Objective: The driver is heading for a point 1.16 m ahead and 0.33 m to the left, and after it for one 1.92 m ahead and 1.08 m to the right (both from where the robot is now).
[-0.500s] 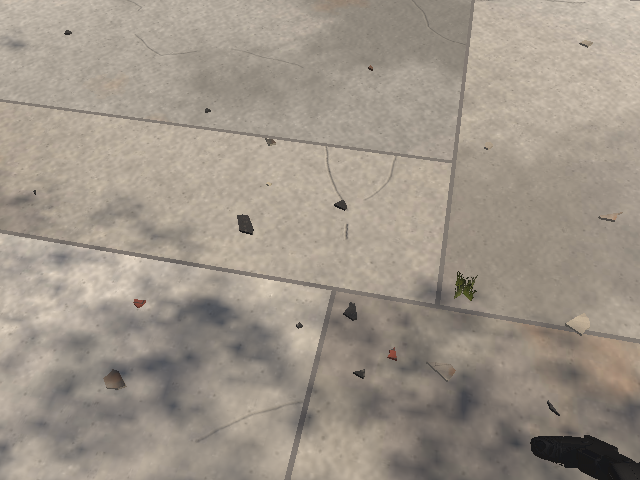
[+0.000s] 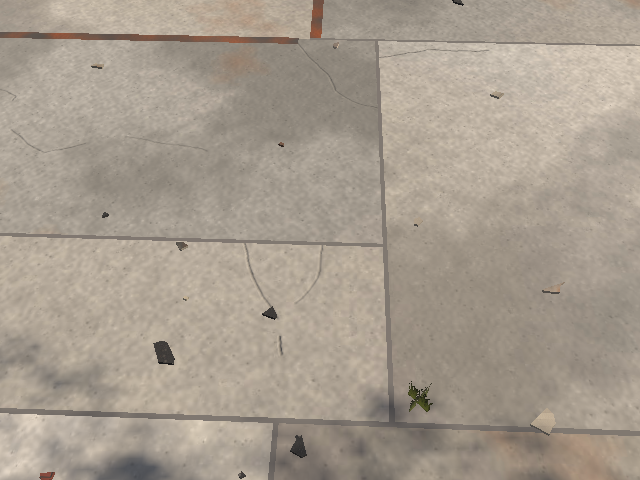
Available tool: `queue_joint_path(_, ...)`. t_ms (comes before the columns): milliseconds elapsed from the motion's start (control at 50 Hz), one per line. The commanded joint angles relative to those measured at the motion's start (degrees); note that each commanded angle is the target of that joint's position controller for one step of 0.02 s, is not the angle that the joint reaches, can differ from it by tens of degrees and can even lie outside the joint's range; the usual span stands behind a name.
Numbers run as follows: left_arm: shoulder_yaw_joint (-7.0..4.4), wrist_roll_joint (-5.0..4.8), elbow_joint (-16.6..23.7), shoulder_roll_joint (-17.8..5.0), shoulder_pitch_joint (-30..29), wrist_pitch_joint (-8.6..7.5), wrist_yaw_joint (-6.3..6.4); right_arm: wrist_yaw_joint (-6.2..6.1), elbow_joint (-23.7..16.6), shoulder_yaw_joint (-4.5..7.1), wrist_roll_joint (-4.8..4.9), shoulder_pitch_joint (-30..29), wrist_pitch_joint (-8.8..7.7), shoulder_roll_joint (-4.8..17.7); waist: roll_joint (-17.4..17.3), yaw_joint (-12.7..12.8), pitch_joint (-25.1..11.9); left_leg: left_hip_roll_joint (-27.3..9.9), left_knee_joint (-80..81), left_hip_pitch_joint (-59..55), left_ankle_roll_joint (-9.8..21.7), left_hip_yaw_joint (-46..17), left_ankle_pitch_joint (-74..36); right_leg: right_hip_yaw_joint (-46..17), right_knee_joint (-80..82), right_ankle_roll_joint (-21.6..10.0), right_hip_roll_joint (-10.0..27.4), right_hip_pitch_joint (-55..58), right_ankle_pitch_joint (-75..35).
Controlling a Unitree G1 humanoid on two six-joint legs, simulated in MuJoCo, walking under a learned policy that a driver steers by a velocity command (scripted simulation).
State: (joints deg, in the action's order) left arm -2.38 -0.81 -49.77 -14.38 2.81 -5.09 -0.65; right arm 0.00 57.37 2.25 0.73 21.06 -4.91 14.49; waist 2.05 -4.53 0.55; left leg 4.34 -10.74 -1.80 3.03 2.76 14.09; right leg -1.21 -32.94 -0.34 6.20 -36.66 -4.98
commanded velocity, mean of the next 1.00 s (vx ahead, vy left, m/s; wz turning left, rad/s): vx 0.50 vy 0.00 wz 0.39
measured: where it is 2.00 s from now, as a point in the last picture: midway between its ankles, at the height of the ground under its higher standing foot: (217, 319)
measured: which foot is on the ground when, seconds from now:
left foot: down 0.00-0.12, up 0.14-0.64, down 0.66-1.00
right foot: up 0.00-0.08, down 0.10-0.68, up 0.70-1.00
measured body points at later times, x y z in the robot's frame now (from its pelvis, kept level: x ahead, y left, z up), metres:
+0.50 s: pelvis +0.28 -0.04 +0.00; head +0.30 -0.03 +0.45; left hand +0.26 +0.23 -0.14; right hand +0.47 -0.27 -0.12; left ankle +0.44 +0.15 -0.69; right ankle +0.21 -0.14 -0.74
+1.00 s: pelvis +0.55 +0.07 +0.01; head +0.57 +0.11 +0.45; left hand +0.64 +0.39 -0.09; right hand +0.72 -0.17 -0.10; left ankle +0.48 +0.12 -0.74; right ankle +0.80 -0.03 -0.68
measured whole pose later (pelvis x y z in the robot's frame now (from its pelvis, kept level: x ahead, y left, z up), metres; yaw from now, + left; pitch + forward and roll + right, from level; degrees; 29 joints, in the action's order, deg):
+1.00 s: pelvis +0.55 +0.07 +0.01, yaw +26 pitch +2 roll -1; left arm -3.7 0.4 -43.3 -16.4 1.7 -5.8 0.3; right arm -0.4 45.4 4.3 1.2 18.8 -3.1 15.0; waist 2.3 -3.6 1.7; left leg 6.4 -19.1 7.7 5.4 -7.0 12.8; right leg -5.7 -37.7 3.1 5.0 -38.0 -0.6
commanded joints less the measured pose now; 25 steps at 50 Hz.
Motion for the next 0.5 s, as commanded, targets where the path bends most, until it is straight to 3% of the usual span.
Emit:
queue_joint_path(20,-0.35,-0.33,5.9,-3.9,-7.7,-1.25,-1.16,-0.49,-0.8,2.16,0.31,3.1,0.58,9.6,-4.4,0.2,4.7,-18.6,0.5,-1.3,8.2,-8.0,-16.2,0.4,3.6,-1.4,-1.2,-1.7,3.6)
queue_joint_path(60,-0.96,-0.43,5.8,-5.7,-4.9,-1.51,-1.56,-0.60,-1.0,2.53,0.28,2.0,1.22,10.5,-5.9,2.6,2.6,-19.4,-3.8,-3.8,7.0,-8.0,-25.6,1.5,4.9,-3.0,-2.8,3.5,8.3)
queue_joint_path(80,-1.81,-0.39,4.6,-7.3,-0.1,-1.62,-1.52,-0.59,-1.4,2.58,0.21,0.6,1.54,10.7,-6.7,5.6,-0.6,-18.2,-9.8,-3.5,6.1,-6.6,-35.7,3.2,6.0,-4.2,-4.7,11.1,9.2)
queue_joint_path(100,-3.34,-0.31,1.6,-10.1,9.7,-1.61,-1.14,-0.57,-1.9,2.02,-0.15,0.2,1.80,9.4,-6.0,10.0,-6.8,-15.0,-21.0,0.3,4.5,-4.3,-40.0,3.7,6.0,-6.2,-5.5,24.7,8.1)
queue_joint_path(120,-4.58,0.46,-0.6,-14.7,20.9,-1.40,-0.57,-0.62,-3.6,0.91,-1.31,0.9,1.64,7.3,0.2,13.2,-16.1,-11.2,-39.5,12.8,2.5,-1.6,-24.9,-8.9,3.8,-10.3,5.5,43.2,7.1)
queue_joint_path(140,-5.09,0.53,-2.0,-17.3,23.4,-1.00,-0.91,0.20,-3.3,-1.28,-0.75,8.3,0.28,-0.9,15.7,8.8,-22.7,-0.3,-58.0,36.0,-0.9,-3.2,15.7,-36.0,10.9,-19.0,17.5,61.3,19.2)
queue_joint_path(160,-3.35,0.41,-1.1,-10.8,22.1,-1.13,-0.86,0.23,-2.7,0.24,1.03,4.2,-0.97,6.1,8.4,11.4,-19.5,-2.7,-64.4,42.1,0.3,-11.4,19.0,-37.4,14.7,-16.5,16.3,58.9,24.1)
queue_joint_path(180,-2.62,0.56,-0.1,-8.7,17.1,-1.35,-0.55,0.25,-4.5,1.21,2.55,-1.2,-1.73,9.1,6.1,10.6,-11.3,-5.4,-64.9,45.0,1.3,-10.9,13.6,-27.7,15.7,-13.7,14.8,51.1,19.9)
queue_joint_path(200,-2.14,0.80,0.8,-7.5,12.5,-1.56,-0.52,-0.20,-4.8,1.27,2.43,-3.6,-1.78,8.7,1.5,8.6,-7.4,-8.5,-62.4,42.6,1.0,-9.4,8.1,-20.7,17.5,-12.4,12.8,43.0,13.5)
queue_joint_path(220,-1.79,0.99,0.9,-5.9,9.9,-1.80,-0.62,-0.53,-4.8,1.67,1.59,-4.6,-1.32,8.0,0.6,7.2,-4.0,-10.2,-59.0,40.6,0.4,-9.3,4.8,-15.5,19.7,-11.5,10.9,37.0,10.4)
queue_joint_path(260,-1.43,1.69,0.2,-4.3,8.5,-2.21,-0.74,-0.43,-4.2,1.82,1.42,-2.2,0.38,5.5,2.7,4.5,-2.4,-12.0,-56.2,35.4,0.0,-9.5,1.3,-9.0,23.2,-10.4,8.4,30.8,8.3)
queue_joint_path(300,-1.80,1.73,-0.7,-5.4,9.1,-2.53,-0.45,-0.37,-4.7,1.76,1.43,-2.5,1.61,3.8,2.1,3.7,-0.5,-12.4,-54.5,36.6,-0.7,-9.4,-0.7,-4.4,25.2,-10.8,8.2,28.3,4.5)
queue_joint_path(340,-2.23,1.97,-1.4,-6.6,10.0,-2.52,0.21,-0.41,-6.2,1.95,1.04,-5.3,2.11,3.8,1.1,3.9,1.1,-12.4,-50.7,40.4,-1.5,-10.1,-5.2,-0.9,26.3,-11.0,8.3,28.5,2.2)
queue_joint_path(420,-2.42,1.79,-1.6,-7.7,10.5,-2.01,1.32,0.58,-8.8,1.77,0.45,-11.4,1.63,3.1,0.8,5.2,2.6,-11.6,-37.1,40.8,-1.9,-7.4,-16.5,6.4,27.4,-9.3,6.5,29.7,0.8)
queue_joint_path(500,-2.87,0.96,-2.9,-8.9,14.9,-0.92,2.00,1.99,-12.6,0.98,0.24,-19.5,1.51,1.9,-0.7,8.2,4.9,-10.8,-28.7,42.4,-0.9,-3.2,-18.2,10.0,26.2,-8.8,8.4,36.1,-1.2)
Keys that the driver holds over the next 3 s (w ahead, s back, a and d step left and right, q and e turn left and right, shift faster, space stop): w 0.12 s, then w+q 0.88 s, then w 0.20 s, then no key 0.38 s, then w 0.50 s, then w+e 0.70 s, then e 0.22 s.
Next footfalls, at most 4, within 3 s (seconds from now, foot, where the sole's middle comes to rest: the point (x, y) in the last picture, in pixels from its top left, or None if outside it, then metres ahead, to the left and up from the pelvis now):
0.10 right None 0.25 -0.14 -0.78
0.66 left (252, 471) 0.52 0.13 -0.78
1.16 right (275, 325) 0.87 0.07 -0.78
1.58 left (164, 340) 0.85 0.34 -0.78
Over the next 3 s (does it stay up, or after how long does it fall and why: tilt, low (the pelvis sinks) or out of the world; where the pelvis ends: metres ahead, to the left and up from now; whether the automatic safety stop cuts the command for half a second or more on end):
stays up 1.35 0.38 -0.02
